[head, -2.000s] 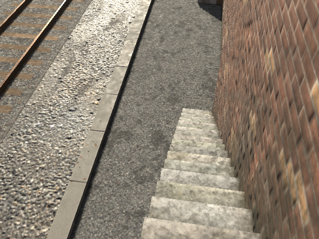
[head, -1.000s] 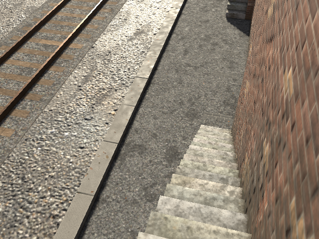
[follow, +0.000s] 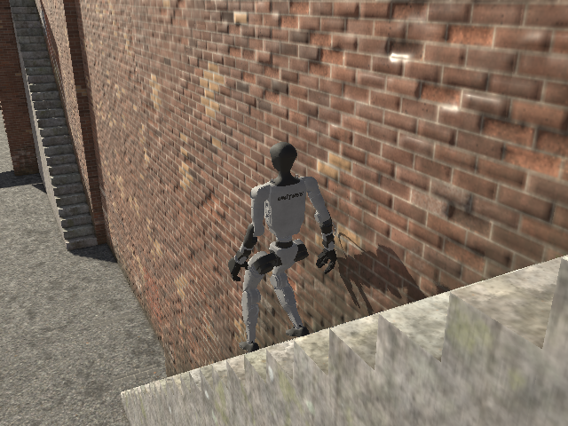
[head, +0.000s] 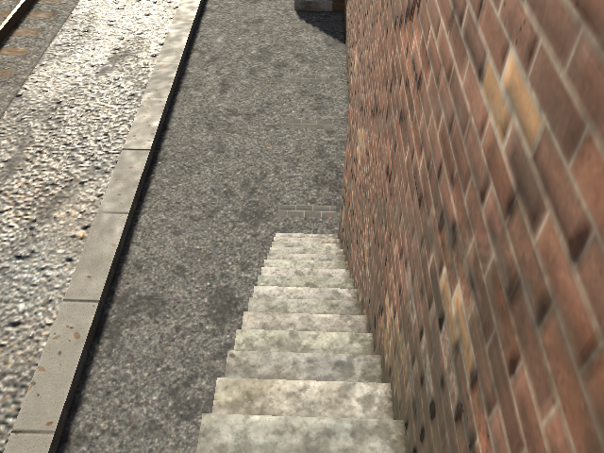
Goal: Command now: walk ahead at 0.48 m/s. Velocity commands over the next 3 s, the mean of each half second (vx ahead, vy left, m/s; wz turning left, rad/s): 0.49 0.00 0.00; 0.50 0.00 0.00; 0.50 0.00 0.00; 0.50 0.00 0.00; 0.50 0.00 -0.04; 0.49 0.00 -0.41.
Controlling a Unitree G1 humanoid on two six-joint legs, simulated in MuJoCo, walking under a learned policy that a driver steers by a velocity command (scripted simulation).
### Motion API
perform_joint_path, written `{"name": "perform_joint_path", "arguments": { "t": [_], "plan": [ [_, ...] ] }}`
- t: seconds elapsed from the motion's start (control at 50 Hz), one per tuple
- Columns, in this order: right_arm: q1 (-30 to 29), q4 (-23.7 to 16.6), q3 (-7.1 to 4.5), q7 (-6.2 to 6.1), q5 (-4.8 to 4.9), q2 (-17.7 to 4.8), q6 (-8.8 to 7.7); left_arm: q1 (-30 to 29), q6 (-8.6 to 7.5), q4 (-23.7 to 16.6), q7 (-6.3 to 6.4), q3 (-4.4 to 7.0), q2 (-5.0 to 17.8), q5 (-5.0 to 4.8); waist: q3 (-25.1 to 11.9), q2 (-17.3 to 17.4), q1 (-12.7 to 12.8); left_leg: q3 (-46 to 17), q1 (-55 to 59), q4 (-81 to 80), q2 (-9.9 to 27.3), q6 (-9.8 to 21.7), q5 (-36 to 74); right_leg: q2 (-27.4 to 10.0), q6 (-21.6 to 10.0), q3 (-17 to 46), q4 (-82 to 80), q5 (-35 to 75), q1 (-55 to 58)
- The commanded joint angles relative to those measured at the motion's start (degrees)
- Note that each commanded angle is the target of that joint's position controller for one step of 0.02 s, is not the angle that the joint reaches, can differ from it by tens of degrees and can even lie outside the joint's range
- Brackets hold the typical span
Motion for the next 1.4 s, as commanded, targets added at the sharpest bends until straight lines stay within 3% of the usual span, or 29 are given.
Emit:
{"name": "perform_joint_path", "arguments": {
  "t": [0.02, 0.04, 0.06, 0.08, 0.12, 0.2, 0.32, 0.4, 0.48, 0.52, 0.58, 0.64, 0.66, 0.68, 0.7, 0.74, 0.8, 0.84, 0.92, 0.98, 1.0, 1.02, 1.04, 1.16, 1.18, 1.2, 1.22, 1.3, 1.4],
  "plan": [
    [-13.50, -6.46, 0.53, 0.67, 3.42, -0.13, 0.40, 18.54, 0.42, -0.31, -1.18, 0.52, 4.09, -1.28, -2.22, -8.94, 16.92, 8.63, 0.28, 20.17, -3.30, -6.49, -33.58, -5.87, 0.18, 4.56, -37.07, 10.22, -6.38],
    [-8.50, -6.76, -0.36, 0.69, 4.14, -3.64, 1.88, 9.42, -0.63, -4.24, -0.32, 0.91, 5.92, 0.94, 5.22, -22.54, 11.91, 3.53, 9.59, 36.52, -2.76, -7.61, -42.18, -5.87, 0.10, 8.71, -37.92, -3.64, -30.82],
    [11.73, 0.20, -1.78, 0.87, 4.05, -8.09, 1.93, -4.03, -1.57, -4.86, -1.07, -1.12, -2.60, 2.28, 9.26, -8.34, -4.57, -10.65, -2.00, 14.41, 4.12, -0.31, -38.42, 0.75, 1.29, -10.17, -6.38, -1.00, -20.57],
    [-7.66, -4.16, -6.31, -1.12, 1.08, -23.62, 0.08, 8.15, 0.89, -9.40, -1.38, -0.42, -1.79, 3.68, 6.68, 40.45, 5.87, -42.19, -37.41, -13.35, 20.70, 7.56, -56.53, -3.45, -1.35, 2.66, 20.59, -14.19, 1.12],
    [-15.48, -7.52, -1.74, -0.55, 3.83, -3.89, -1.83, 10.59, 0.84, -6.54, -0.15, 0.15, 6.90, 1.51, 11.70, 17.56, 9.36, -18.77, -36.37, 12.80, 5.15, -4.70, -47.18, -8.52, -1.15, 14.51, -5.17, -17.79, 1.54],
    [-23.75, -9.89, -2.00, -0.79, -3.37, -1.17, 0.66, 31.58, -1.64, 8.44, 1.03, 1.79, 14.09, -5.32, 16.13, -19.10, 13.90, -7.07, -49.04, 47.95, -7.03, -5.06, -42.46, -12.16, 1.06, 41.78, -39.02, 19.09, 10.74],
    [-21.13, -2.49, 0.05, 1.30, 0.32, 0.58, 2.16, 22.54, -3.28, 5.86, 4.70, -0.06, 5.15, -3.33, 5.63, -0.28, 6.15, 9.76, -12.14, 18.13, -15.41, -9.85, -12.66, 2.78, 4.30, 8.44, -7.57, 21.58, 2.95],
    [13.55, 6.11, -5.12, -2.84, 4.58, -9.74, 2.48, -12.26, -4.30, -11.96, 1.38, 2.32, 16.26, -2.54, -3.13, 28.09, -22.07, -19.21, 54.27, 9.45, 4.64, 4.52, 9.05, -4.04, 9.00, 10.80, 31.81, -18.72, -53.87],
    [-11.25, 0.66, -2.98, -3.69, 1.14, -1.93, -2.07, 14.62, -6.35, -5.83, 3.46, 0.16, 0.74, -2.69, 2.18, -22.02, 10.39, -6.80, -4.29, 27.37, -6.95, -4.61, -8.32, -5.15, 2.96, 8.93, -44.24, 13.19, 2.54],
    [-28.51, -3.96, -4.30, -5.65, 2.81, -6.39, -5.33, 38.77, -6.19, 1.34, 0.06, -0.50, -4.66, -8.05, -7.85, -5.62, 26.45, -4.64, -19.59, 35.47, -12.38, -6.83, -50.45, -11.05, 0.04, 8.61, -60.97, 88.18, 43.04],
    [-45.66, -5.08, -4.71, -4.08, 3.72, -3.35, -0.43, 59.02, 0.41, 5.00, 1.82, 1.10, 6.43, -3.73, -8.13, 9.83, 35.85, -6.27, -27.51, 60.87, -16.55, -11.75, -70.32, -14.61, 1.28, 13.30, -50.48, 82.70, 50.79],
    [-27.89, -3.58, -4.91, -1.15, 0.64, -4.66, 5.67, 38.62, -1.10, -2.89, 0.19, -1.40, 10.97, -1.49, 6.41, -5.90, 19.44, 0.77, -38.42, 87.58, -18.68, -8.23, -65.19, -14.13, 5.82, 11.76, -52.21, 49.68, 33.99],
    [-7.85, -10.57, -0.97, 1.47, -0.44, 5.54, 7.07, 21.78, -2.51, -0.77, 2.07, 5.90, 32.72, -2.60, -0.79, -46.77, -1.55, -0.25, -44.61, 82.58, -7.75, -4.67, -50.30, -32.42, -5.47, 48.93, -64.88, -15.90, 24.79],
    [-10.85, -15.20, 2.04, 0.94, 0.62, 5.63, 7.64, -3.16, -2.81, -10.38, 5.00, 5.24, 25.85, -3.67, 4.49, -52.24, -4.78, -14.23, -26.70, 58.53, 2.88, -6.20, -28.53, -30.74, -7.88, 52.65, -69.43, -44.97, -10.24],
    [-4.33, -9.50, 2.18, 1.87, 1.18, -1.39, 7.41, -11.55, -3.81, -13.39, 1.32, -1.70, 8.52, -1.03, -4.09, -39.47, -7.14, -3.26, 3.04, 50.03, -2.61, -8.68, -27.97, -12.96, 0.98, 9.55, -66.75, -4.65, -23.01],
    [39.78, 8.23, -1.81, 2.43, -1.30, -9.12, 10.50, -15.37, -2.08, -12.64, 0.29, 1.82, 12.61, 0.66, -22.71, -17.63, -24.70, 29.72, 26.57, 68.41, -15.80, -5.41, -42.03, -0.64, 10.49, -20.93, -46.19, 8.59, -25.89],
    [-10.88, -9.58, 0.24, 0.63, 3.57, -13.29, 8.42, -28.58, 2.09, -26.32, 2.41, -2.95, -0.31, -5.00, 30.39, 37.51, -10.35, -38.96, -55.57, -25.01, 14.90, 6.83, -123.62, -2.28, 9.54, -2.99, 3.81, -1.37, -42.01],
    [-43.47, -21.83, 1.80, 0.58, 7.03, -12.20, 4.23, -15.31, 3.44, -26.57, 1.57, -4.78, -4.42, -7.64, 39.56, 32.22, 15.34, -32.38, -89.48, -36.00, 12.97, 1.07, -124.66, 1.20, 4.48, 3.99, 2.31, 22.29, -17.31],
    [-39.49, -27.42, -0.10, 0.03, 10.78, -9.90, 3.86, 8.99, 8.08, -17.76, -0.87, -0.15, 13.41, -3.10, 17.64, 37.31, 17.32, -10.93, -82.46, -7.92, 6.54, -0.63, -95.48, -7.83, 4.77, 6.09, 13.32, 23.82, 23.41],
    [-35.76, -15.89, -2.00, -2.06, 3.41, -2.33, 10.00, 33.28, 7.02, -5.22, -5.25, -0.34, 17.08, -2.41, 24.09, 8.34, 28.43, -16.62, -76.55, 52.60, -11.08, -6.26, -70.52, -26.90, 5.39, 33.12, -22.03, 7.27, 49.29],
    [-26.22, -12.18, -1.92, -2.08, 2.56, 3.98, 10.23, 35.06, 4.83, -0.58, -8.82, -4.83, 9.96, -4.07, 30.91, -11.31, 20.61, -13.98, -59.34, 90.37, -10.38, -8.71, -68.85, -19.04, 19.07, 23.86, -36.15, -9.28, 20.80],
    [-23.24, -15.98, -1.15, -1.33, 4.49, 5.05, 12.58, 37.93, 4.56, 2.65, -5.59, -2.88, 19.22, -9.28, 35.37, -58.79, 14.80, 11.38, -52.52, 110.93, -20.90, -7.70, -76.31, -15.80, 34.93, 31.78, -91.46, -64.12, -8.31],
    [-21.62, -17.13, -1.91, 1.75, -0.79, 2.95, 12.88, 29.82, 2.62, 0.79, -3.78, -3.26, 21.54, -12.36, 36.28, -66.89, 9.96, 18.83, -43.04, 125.81, -21.53, -5.42, -72.09, -14.55, 33.27, 48.79, -116.98, -79.23, -22.01],
    [22.81, -1.69, -5.35, 4.83, -9.65, -15.80, 16.28, -18.76, 4.91, -10.31, 2.69, 1.67, 24.09, -10.16, 18.73, -45.36, -20.18, 26.19, 36.98, 64.08, -16.16, 5.76, -82.41, -8.87, 50.35, 20.66, -118.67, -27.25, -49.83],
    [36.86, 1.42, -4.11, 4.07, -7.50, -13.49, 15.80, -25.95, 5.54, -9.85, 3.81, 1.51, 17.31, -9.57, 18.01, -25.47, -28.54, 8.80, 55.55, 38.93, -7.35, 15.89, -86.65, -8.90, 46.71, 20.44, -81.21, -34.23, -67.62],
    [43.97, 4.02, -2.97, 3.66, -0.75, -6.46, 10.24, -23.46, 6.09, -4.92, 5.21, -0.55, 2.21, -8.99, 13.96, 28.97, -34.54, -8.90, 60.44, 19.14, 3.85, 20.75, -91.17, 3.66, 35.77, -5.86, 13.01, -38.58, -81.90],
    [23.47, 3.44, 0.26, 2.38, 5.61, 2.65, 6.64, -30.89, 3.36, -8.49, 4.22, -1.17, 4.15, -3.59, 31.37, 39.33, -24.77, -49.35, 27.23, 1.94, 7.66, 9.30, -76.02, 1.60, 7.63, 18.81, 13.58, -44.80, -95.44],
    [4.82, 5.42, -0.63, -5.38, 1.76, 0.62, 3.35, 19.21, 3.87, 15.47, -0.07, 1.77, -2.68, -0.86, -1.28, -33.69, 9.98, -30.74, -12.51, 13.03, 5.49, 4.03, -47.43, 1.16, 7.85, 14.79, 0.84, 15.40, -2.56],
    [-0.24, 6.77, -0.50, -1.05, 0.36, 5.49, 5.98, 5.52, 5.04, 9.15, 0.80, -2.76, -12.80, -5.92, -7.03, -0.15, 3.08, 3.05, -1.60, 27.69, -5.32, -1.68, -37.64, -5.15, 6.11, 2.23, -63.54, 34.37, 27.65]
  ]
}}
Next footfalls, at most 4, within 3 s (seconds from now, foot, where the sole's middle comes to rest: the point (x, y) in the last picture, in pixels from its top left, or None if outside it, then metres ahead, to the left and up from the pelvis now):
0.04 left None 0.25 0.13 -0.81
0.06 right None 0.11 -0.11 -0.81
0.78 left None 0.74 0.01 -1.23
0.98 right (324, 396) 1.09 -0.17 -1.57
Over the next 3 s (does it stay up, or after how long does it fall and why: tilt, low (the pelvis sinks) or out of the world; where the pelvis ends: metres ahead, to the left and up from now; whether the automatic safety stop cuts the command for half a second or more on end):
stays up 1.43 -0.18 -1.20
